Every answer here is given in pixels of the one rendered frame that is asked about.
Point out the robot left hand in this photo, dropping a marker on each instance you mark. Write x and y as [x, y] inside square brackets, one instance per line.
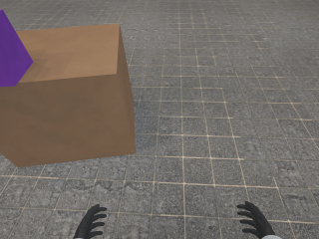
[85, 227]

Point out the robot right hand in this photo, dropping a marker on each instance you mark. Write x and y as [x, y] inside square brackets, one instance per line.
[259, 222]

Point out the carton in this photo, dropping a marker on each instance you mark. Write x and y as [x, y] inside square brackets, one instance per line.
[14, 58]

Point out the pedestal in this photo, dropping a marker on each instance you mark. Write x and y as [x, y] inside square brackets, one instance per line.
[75, 102]

